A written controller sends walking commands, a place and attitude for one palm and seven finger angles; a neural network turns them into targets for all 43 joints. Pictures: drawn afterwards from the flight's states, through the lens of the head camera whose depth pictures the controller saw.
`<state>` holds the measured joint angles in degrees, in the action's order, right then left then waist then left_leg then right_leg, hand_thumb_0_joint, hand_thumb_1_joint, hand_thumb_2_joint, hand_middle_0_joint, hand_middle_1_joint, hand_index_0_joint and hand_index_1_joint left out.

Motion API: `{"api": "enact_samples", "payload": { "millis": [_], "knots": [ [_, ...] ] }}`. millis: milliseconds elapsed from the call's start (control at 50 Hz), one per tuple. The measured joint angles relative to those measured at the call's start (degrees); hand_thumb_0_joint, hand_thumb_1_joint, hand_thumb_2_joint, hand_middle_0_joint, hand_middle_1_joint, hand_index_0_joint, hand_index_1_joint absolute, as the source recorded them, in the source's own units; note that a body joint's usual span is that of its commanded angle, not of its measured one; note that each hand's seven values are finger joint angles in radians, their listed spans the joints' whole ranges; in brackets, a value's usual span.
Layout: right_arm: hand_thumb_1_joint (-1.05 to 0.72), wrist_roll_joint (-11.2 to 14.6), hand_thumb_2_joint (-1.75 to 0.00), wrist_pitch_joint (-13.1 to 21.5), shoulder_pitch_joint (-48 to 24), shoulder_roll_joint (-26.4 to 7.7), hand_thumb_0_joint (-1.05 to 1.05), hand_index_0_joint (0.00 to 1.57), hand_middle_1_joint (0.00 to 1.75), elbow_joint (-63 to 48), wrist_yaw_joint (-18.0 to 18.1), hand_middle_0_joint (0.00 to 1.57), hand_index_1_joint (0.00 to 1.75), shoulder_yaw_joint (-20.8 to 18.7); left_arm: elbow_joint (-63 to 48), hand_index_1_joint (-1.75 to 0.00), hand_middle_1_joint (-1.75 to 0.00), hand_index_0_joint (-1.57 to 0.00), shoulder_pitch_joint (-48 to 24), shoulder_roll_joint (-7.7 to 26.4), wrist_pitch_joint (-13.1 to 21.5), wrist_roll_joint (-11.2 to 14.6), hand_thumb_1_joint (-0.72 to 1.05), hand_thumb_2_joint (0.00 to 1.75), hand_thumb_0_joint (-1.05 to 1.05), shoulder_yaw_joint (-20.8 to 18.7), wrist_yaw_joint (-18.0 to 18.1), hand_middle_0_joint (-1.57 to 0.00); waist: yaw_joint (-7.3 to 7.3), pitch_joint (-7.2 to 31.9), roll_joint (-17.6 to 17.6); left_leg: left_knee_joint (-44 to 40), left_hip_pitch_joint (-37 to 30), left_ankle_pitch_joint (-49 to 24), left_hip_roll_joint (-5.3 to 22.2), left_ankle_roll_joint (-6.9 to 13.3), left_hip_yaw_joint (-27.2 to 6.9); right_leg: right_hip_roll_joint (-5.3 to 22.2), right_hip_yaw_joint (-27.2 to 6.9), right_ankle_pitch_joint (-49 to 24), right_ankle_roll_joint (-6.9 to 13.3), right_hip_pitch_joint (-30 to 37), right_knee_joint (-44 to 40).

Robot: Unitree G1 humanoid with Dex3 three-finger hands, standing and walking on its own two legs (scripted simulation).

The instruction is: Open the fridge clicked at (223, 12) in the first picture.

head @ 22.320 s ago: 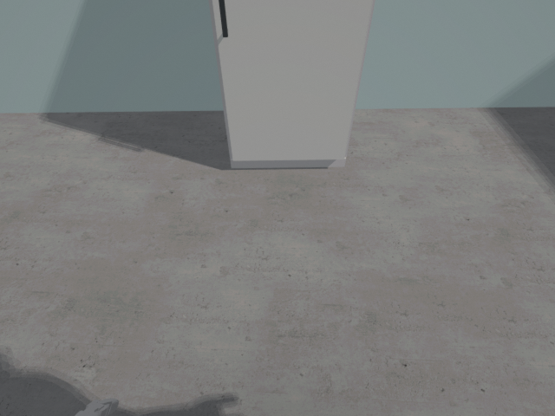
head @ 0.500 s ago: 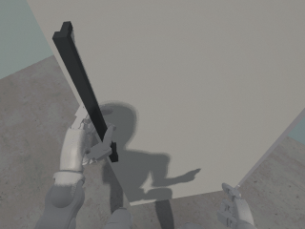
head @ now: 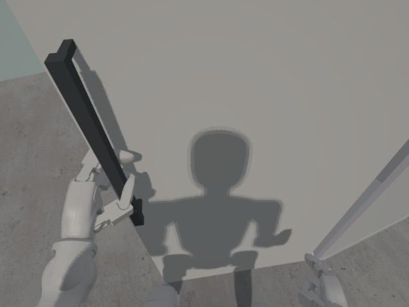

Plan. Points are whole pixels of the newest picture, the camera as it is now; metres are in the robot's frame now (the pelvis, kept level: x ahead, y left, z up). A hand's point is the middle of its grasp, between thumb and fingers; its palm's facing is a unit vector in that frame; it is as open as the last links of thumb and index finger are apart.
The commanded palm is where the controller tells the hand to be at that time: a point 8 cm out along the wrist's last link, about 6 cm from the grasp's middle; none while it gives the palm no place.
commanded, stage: stop walking and hold the door back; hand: left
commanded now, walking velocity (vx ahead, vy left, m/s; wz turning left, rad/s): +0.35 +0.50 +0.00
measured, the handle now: (114, 159) +0.29 +0.17 +0.18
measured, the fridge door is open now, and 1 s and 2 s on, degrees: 75 74 72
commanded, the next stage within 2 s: loosen the grip on the handle in 1.68 s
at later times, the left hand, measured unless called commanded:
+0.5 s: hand (132, 217) +0.21 +0.12 +0.15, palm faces +0.40 -0.86 -0.31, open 5.9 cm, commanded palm +0.20 +0.19 +0.14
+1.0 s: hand (131, 178) +0.27 +0.14 +0.16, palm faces +0.36 -0.91 -0.22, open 5.5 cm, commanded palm +0.24 +0.21 +0.14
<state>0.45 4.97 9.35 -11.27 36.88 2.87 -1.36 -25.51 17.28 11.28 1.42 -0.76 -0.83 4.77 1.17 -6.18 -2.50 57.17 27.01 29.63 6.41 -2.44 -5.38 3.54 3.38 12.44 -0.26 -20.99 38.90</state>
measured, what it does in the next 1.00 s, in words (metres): walks backwards: left foot, then right foot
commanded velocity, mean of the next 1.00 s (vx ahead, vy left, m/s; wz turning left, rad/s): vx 0.23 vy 0.18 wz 0.00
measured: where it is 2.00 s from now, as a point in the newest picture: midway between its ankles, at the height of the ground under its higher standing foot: outside the picture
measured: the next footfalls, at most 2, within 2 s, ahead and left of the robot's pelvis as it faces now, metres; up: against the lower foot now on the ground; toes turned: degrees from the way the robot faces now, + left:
left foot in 0.22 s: -0.07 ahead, +0.03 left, +0.00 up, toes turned +14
right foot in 0.48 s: -0.02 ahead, -0.20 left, +0.00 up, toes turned +5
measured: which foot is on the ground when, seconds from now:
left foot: up 0.00-0.20, down 0.22-0.46, up 0.48-0.86, down 0.88-1.00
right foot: down 0.00-0.22, up 0.24-0.46, down 0.48-1.00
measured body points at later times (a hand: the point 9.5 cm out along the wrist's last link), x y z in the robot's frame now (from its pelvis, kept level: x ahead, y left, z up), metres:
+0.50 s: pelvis -0.13 -0.14 +0.01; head -0.13 -0.17 +0.45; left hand +0.18 +0.17 +0.17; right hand +0.06 -0.32 -0.12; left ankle -0.12 +0.02 -0.69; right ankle -0.04 -0.23 -0.72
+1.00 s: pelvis -0.15 -0.12 +0.01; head -0.13 -0.15 +0.46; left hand +0.25 +0.19 +0.17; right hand -0.05 -0.41 -0.12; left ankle -0.18 +0.03 -0.71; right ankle -0.07 -0.20 -0.71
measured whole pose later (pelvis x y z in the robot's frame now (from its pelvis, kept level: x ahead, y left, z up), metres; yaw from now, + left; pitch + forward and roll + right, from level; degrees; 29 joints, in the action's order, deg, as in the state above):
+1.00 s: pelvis -0.15 -0.12 +0.01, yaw +8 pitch -2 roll +3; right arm 3.0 2.9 19.3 -18.8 44.4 6.1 -2.2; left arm 64.6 -49.2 22.7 7.3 0.7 -13.9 1.7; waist -2.6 -3.9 -0.6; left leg 31.1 10.8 16.8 3.8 -2.1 9.5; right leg 2.7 1.6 22.1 -1.3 -22.8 40.7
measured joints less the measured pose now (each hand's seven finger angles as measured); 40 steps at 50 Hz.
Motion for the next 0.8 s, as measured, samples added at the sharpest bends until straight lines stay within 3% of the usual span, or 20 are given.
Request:
{"api": "enact_samples", "payload": {
  "millis": [40, 100, 160, 200, 220, 260, 280, 320, 360, 440, 460, 480, 500, 540, 600, 700, 800],
  "knots": [
    [-0.90, -0.1, -0.90, -0.4, -1.0, -0.4, 0.01, 0.20, 0.30, 0.7, 0.6, 0.21, 0.30, -0.5, 0.9, -1.35, -1.37, -0.26, 0.0, 0.5, 0.3, 0.3, 0.66, 0.80, -0.03, -0.2, -0.4, -0.43, -0.63, -0.3, 1.0, 9.0, 1.7, 2.6, -2.1, 0.4, 4.4, 1.2, 1.9, -0.3, 1.0, 0.2, -0.5],
    [-0.90, -0.5, -0.90, -0.8, -0.5, -1.4, 0.01, 0.20, 0.30, 1.1, 1.7, 0.21, 0.30, -0.5, 5.0, -1.35, -1.38, -0.29, -2.1, 1.8, 1.2, 0.8, 0.64, 0.79, -0.04, 1.0, -1.0, -0.44, -0.32, 1.7, 2.2, 9.8, -0.6, 2.8, -4.8, 1.0, 10.5, 2.4, 4.7, -2.7, 2.1, 0.3, -3.8],
    [-0.90, -0.6, -0.90, -2.2, 0.7, -2.5, 0.01, 0.20, 0.30, 1.3, 2.8, 0.21, 0.30, 0.2, 11.9, -1.37, -1.38, -0.34, -7.5, 2.7, 0.7, 1.1, 0.61, 0.80, -0.04, 3.2, -0.5, -0.45, 0.68, 5.3, 3.0, -1.5, -7.5, 4.2, -7.0, 2.5, 12.9, 2.6, 7.2, -5.6, 2.8, 0.0, -7.9],
    [-0.90, -0.6, -0.90, -2.9, 1.2, -3.1, 0.01, 0.20, 0.30, 0.9, 3.3, 0.21, 0.30, 1.0, 16.5, -1.37, -1.39, -0.37, -11.6, 2.8, 0.0, 1.2, 0.61, 0.80, -0.04, 4.1, 0.3, -0.46, 1.47, 7.6, 3.4, -13.7, -14.0, 4.5, -8.0, 4.0, 13.2, 1.8, 8.0, -5.1, 2.9, -1.3, -9.1],
    [-0.90, -0.7, -0.90, -3.1, 1.2, -3.7, 0.01, 0.20, 0.30, 0.2, 3.4, 0.21, 0.30, 1.4, 18.6, -1.38, -1.39, -0.38, -13.8, 2.7, -0.4, 1.5, 0.61, 0.81, -0.03, 4.3, 0.8, -0.46, 1.47, 8.6, 2.8, -21.2, -17.1, 5.4, -7.9, 5.7, 12.1, 0.7, 8.0, -1.4, 2.1, -3.2, -7.5],
    [-0.90, -0.4, -0.90, -3.1, 0.0, -3.9, 0.01, 0.20, 0.30, -0.5, 3.4, 0.20, 0.30, 1.9, 24.4, -1.38, -1.40, -0.39, -19.2, 2.9, -0.3, 1.8, 0.62, 0.82, -0.03, 3.8, 2.1, -0.46, 0.86, 7.0, 2.4, -24.2, -17.1, -4.5, -7.5, 7.2, 11.5, -0.4, 5.6, 6.7, 0.0, -7.1, 3.9],
    [-0.90, -0.3, -0.90, -3.1, -0.2, -3.9, 0.01, 0.20, 0.30, -0.7, 3.2, 0.20, 0.30, 1.9, 27.6, -1.38, -1.40, -0.39, -21.6, 2.9, -0.4, 1.6, 0.62, 0.82, -0.03, 3.5, 2.5, -0.46, 0.68, 6.2, 1.6, -24.8, -17.2, -10.2, -6.7, 7.1, 11.4, -1.2, 4.5, 8.0, -0.4, -8.8, 11.2],
    [-0.90, 0.5, -0.90, -3.5, 0.2, -3.3, 0.01, 0.20, 0.30, -0.3, 2.4, 0.20, 0.30, 1.9, 33.9, -1.39, -1.40, -0.39, -25.6, 3.3, -0.9, 1.2, 0.61, 0.81, -0.03, 2.8, 2.4, -0.46, 0.16, 6.0, 0.1, -25.5, -17.4, -13.3, -5.8, 6.4, 10.4, -2.1, 3.0, 8.7, -1.0, -11.1, 22.8],
    [-0.90, 1.3, -0.90, -4.3, 1.5, -2.6, 0.01, 0.20, 0.30, 0.4, 2.3, 0.20, 0.30, 2.1, 41.0, -1.39, -1.40, -0.39, -29.9, 3.4, -0.9, 1.0, 0.61, 0.80, -0.03, 2.5, 2.1, -0.46, 0.01, 6.6, -1.1, -26.6, -17.1, -13.1, -4.8, 5.9, 9.6, -2.0, 2.2, 8.5, -1.4, -11.0, 26.2],
    [-0.90, 1.7, -0.90, -5.7, 4.3, -1.5, 0.00, 0.20, 0.30, 2.2, 3.2, 0.21, 0.30, 3.1, 53.8, -1.40, -1.40, -0.39, -40.0, 3.7, -1.7, 2.1, 0.63, 0.81, -0.03, 1.6, 1.3, -0.46, 0.28, 6.2, -2.5, -26.6, -15.0, -13.0, -2.3, 4.4, 9.6, -1.2, 2.2, 10.6, -1.1, -1.7, 11.7],
    [-0.90, 1.7, -0.90, -5.9, 4.9, -1.1, 0.00, 0.20, 0.30, 2.6, 3.3, 0.21, 0.30, 3.2, 56.5, -1.40, -1.40, -0.39, -42.9, 4.1, -1.8, 2.3, 0.63, 0.81, -0.02, 1.3, 0.9, -0.46, 0.36, 6.0, -1.8, -23.8, -13.0, -10.2, -2.3, 4.2, 9.6, -0.9, 1.5, 11.9, -0.7, 1.7, 5.6],
    [-0.90, 1.8, -0.90, -6.1, 5.2, -0.3, 0.00, 0.20, 0.30, 3.0, 3.3, 0.21, 0.30, 3.3, 58.7, -1.40, -1.40, -0.39, -46.1, 4.9, -1.9, 2.3, 0.63, 0.81, -0.02, 0.8, 0.4, -0.46, 0.54, 6.2, 0.4, -18.6, -9.5, -6.0, -3.6, 4.1, 9.8, 0.1, -1.4, 14.1, 0.5, 4.2, -0.6],
    [-0.90, 1.8, -0.90, -6.3, 4.2, -0.6, 0.00, 0.20, 0.30, 4.1, 3.0, 0.21, 0.30, 3.3, 60.5, -1.40, -1.40, -0.40, -48.6, 5.0, -1.3, 2.5, 0.63, 0.81, -0.02, -0.7, 0.2, -0.46, 0.99, 5.1, 1.0, -11.6, -5.9, -3.5, -4.7, 3.8, 8.0, 0.4, -2.5, 8.1, 0.9, 2.5, -1.1],
    [-0.90, 1.4, -0.90, -6.1, 1.4, -2.4, 0.01, 0.20, 0.30, 6.7, 2.6, 0.21, 0.30, 2.5, 61.8, -1.40, -1.39, -0.40, -50.6, 5.0, -0.6, 3.1, 0.65, 0.81, -0.02, -4.2, 0.5, -0.44, 0.74, 1.8, -0.4, 1.2, -1.2, -4.7, -6.6, 2.2, 3.9, 0.0, -3.7, 3.0, 1.1, 0.0, 1.4],
    [-0.90, 1.7, -0.90, -4.5, 1.0, -4.8, 0.01, 0.20, 0.30, 8.0, 2.8, 0.21, 0.30, 0.5, 66.2, -1.40, -1.38, -0.39, -52.3, 6.0, 1.3, 4.0, 0.65, 0.80, -0.02, -7.1, 0.2, -0.43, -0.77, 0.0, -1.4, 9.1, 1.9, -7.4, -8.4, 0.8, 3.2, 1.1, -5.3, 1.5, 0.7, -0.7, -0.6],
    [-0.90, 2.3, -0.90, -3.3, 3.3, -7.8, 0.01, 0.20, 0.30, 8.7, 2.7, 0.21, 0.30, -0.9, 75.2, -1.40, -1.38, -0.41, -56.8, 8.2, 2.2, 3.4, 0.66, 0.81, -0.02, -10.2, -1.3, -0.44, -4.01, -0.5, 0.6, 3.9, -0.2, -7.2, -8.0, 0.4, 5.5, 3.9, -6.3, -2.4, -0.1, 0.6, -6.0],
    [-0.90, 2.7, -0.90, -2.3, 5.8, -10.5, 0.01, 0.20, 0.30, 9.1, 3.2, 0.20, 0.30, -2.0, 82.8, -1.40, -1.39, -0.43, -61.7, 9.0, 2.5, 2.7, 0.67, 0.82, -0.01, -11.9, -1.7, -0.43, -4.84, 0.1, 2.2, -13.2, -8.1, -3.6, -7.3, 1.6, 10.2, 4.6, -7.9, -4.0, -0.8, 1.1, -8.7]
  ]
}}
